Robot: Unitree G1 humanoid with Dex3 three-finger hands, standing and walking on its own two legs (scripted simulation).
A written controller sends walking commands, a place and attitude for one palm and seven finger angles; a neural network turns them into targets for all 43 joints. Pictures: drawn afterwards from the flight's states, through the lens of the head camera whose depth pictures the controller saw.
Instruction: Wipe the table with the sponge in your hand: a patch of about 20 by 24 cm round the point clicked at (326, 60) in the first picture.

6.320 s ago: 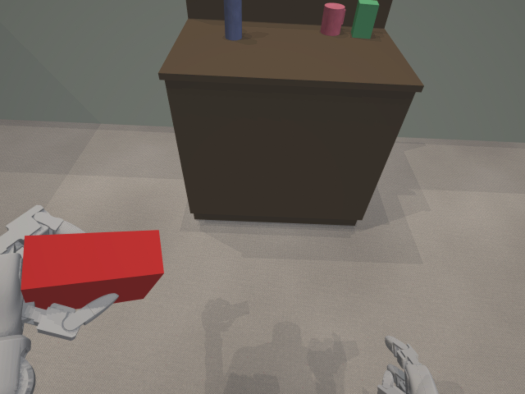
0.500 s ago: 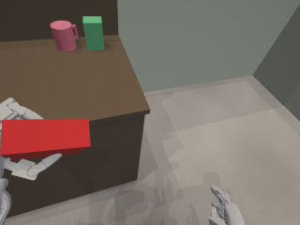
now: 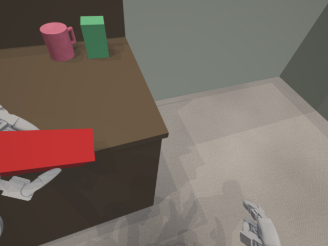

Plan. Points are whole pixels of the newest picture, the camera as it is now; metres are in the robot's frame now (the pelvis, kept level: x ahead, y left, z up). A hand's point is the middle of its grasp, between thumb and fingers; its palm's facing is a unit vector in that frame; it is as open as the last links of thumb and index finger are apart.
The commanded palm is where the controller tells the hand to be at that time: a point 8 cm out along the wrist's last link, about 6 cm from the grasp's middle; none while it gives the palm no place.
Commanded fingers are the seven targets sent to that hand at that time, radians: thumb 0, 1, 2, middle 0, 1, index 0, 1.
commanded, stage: shuffle to correct the standing spot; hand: left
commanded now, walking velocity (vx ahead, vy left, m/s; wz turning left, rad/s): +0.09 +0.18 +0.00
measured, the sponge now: (59, 151) +0.23 +0.21 +0.17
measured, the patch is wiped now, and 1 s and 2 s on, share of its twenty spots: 0.00 0.00 0.00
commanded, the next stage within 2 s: come to a stop and stand still in 0.44 s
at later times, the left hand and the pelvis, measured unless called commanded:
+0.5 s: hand (17, 128) +0.25 +0.28 +0.19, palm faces +0.43 -0.82 -0.38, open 9.7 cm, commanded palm +0.20 +0.32 +0.20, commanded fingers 0.00 0.10 1.30 -1.20 -1.60 -1.20 -1.60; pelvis +0.04 +0.04 +0.02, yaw +0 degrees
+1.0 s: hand out of the picture +0.27 +0.34 +0.20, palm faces +0.40 -0.83 -0.39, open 9.7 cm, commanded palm +0.21 +0.38 +0.20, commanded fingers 0.00 0.10 1.30 -1.20 -1.60 -1.20 -1.60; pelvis +0.05 +0.09 +0.02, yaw +1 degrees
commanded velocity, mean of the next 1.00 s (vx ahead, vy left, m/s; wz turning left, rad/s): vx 0.00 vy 0.03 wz -0.02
